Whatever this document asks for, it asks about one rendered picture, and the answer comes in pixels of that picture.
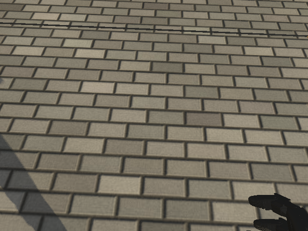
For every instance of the right robot hand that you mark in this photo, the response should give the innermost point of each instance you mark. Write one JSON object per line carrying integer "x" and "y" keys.
{"x": 297, "y": 218}

